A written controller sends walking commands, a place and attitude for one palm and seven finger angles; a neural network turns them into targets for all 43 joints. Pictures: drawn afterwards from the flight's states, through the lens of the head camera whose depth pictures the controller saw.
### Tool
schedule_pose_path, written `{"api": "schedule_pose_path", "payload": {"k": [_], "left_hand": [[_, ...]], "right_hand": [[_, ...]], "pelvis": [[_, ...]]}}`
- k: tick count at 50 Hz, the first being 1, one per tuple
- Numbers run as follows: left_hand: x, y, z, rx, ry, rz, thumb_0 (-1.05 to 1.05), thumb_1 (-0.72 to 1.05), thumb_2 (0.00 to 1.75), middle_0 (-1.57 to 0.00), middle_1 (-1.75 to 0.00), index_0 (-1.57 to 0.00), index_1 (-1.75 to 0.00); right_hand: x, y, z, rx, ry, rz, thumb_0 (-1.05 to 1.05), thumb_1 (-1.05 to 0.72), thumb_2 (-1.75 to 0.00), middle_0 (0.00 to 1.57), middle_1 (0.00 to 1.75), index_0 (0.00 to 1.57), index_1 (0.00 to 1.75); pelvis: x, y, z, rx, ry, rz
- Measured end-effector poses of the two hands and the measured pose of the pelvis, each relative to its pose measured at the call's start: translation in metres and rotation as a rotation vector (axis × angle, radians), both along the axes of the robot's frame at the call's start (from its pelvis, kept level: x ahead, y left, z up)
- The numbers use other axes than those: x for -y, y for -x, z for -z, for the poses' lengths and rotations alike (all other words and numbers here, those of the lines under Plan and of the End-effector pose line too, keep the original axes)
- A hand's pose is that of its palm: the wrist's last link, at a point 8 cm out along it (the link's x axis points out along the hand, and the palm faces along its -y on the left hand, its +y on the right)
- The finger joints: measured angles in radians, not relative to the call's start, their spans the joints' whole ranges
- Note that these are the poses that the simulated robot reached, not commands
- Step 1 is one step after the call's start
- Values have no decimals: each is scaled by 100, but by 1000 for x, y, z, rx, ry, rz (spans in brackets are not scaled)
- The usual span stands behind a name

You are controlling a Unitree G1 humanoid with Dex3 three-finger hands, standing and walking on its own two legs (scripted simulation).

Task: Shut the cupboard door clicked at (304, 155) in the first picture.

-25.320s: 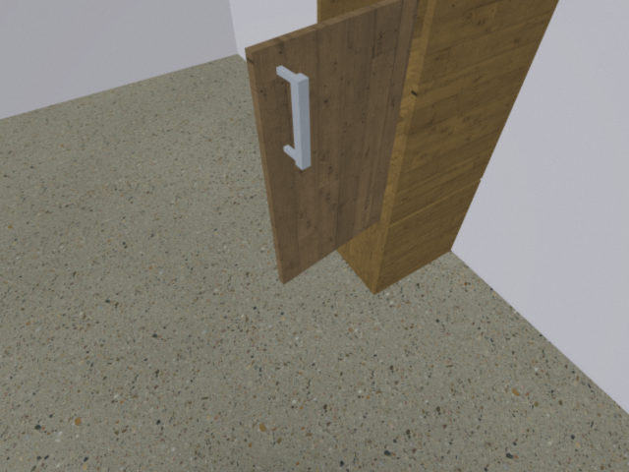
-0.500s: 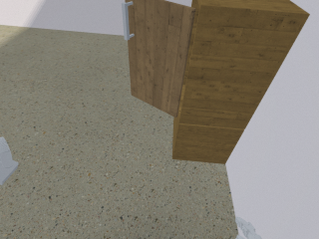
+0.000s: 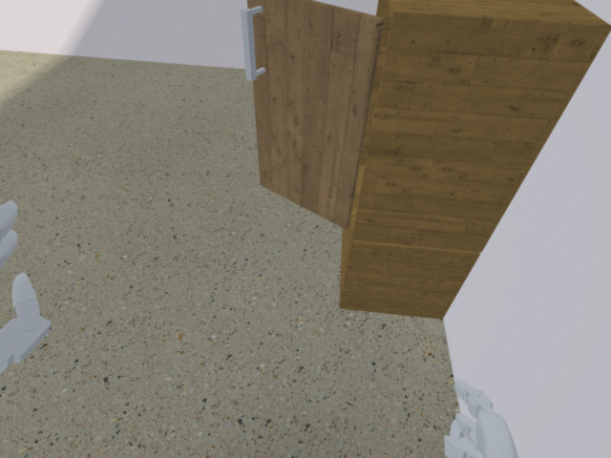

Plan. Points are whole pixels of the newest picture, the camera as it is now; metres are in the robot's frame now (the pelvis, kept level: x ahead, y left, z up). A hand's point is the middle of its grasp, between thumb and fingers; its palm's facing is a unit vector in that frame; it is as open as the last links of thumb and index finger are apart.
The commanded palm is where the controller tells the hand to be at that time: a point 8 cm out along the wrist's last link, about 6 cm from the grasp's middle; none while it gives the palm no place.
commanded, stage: let the arm hang, fingers relaxed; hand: left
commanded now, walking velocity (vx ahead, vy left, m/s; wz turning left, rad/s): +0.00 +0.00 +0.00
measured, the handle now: (254, 44) +0.99 +0.17 +0.14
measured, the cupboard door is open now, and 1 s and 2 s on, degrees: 60 60 60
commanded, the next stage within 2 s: look to check the result in 1.12 s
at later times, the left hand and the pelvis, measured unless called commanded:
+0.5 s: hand out of the picture -0.09 +0.19 -0.17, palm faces +0.05 -0.98 -0.18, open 7.2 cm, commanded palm none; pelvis -0.03 +0.01 +0.00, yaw +2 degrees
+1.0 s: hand out of the picture -0.01 +0.20 -0.16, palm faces +0.03 -0.97 -0.23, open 7.4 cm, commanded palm none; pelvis -0.03 +0.01 +0.01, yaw +1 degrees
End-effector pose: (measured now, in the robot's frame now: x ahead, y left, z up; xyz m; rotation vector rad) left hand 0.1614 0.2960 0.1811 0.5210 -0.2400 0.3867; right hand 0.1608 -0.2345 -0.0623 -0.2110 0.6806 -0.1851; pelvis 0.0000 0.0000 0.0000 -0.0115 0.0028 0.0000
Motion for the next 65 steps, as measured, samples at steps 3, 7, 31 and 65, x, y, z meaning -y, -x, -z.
{"api": "schedule_pose_path", "payload": {"k": [3,7,31,65], "left_hand": [[-6,-5,21,-97,-5,21,1,89,90,-21,-30,-21,-30],[-14,-9,132,-565,157,-23,0,90,90,-20,-30,-20,-30],[45,278,312,-1723,615,-358,0,92,90,-20,-30,-20,-30],[39,160,308,-1501,521,-237,0,91,90,-20,-30,-20,-30]], "right_hand": [[-2,-1,6,-3,-13,-51,1,-90,-90,20,30,20,30],[2,7,33,-106,-10,-113,1,-90,-90,21,30,20,30],[-14,214,74,-783,-62,79,1,-90,-90,20,30,20,30],[14,158,71,-664,-35,76,1,-90,-90,20,30,20,30]], "pelvis": [[-5,5,2,-9,3,-8],[-15,16,7,-12,-1,-21],[-15,32,-6,39,4,-25],[-5,17,-9,37,-9,-12]]}}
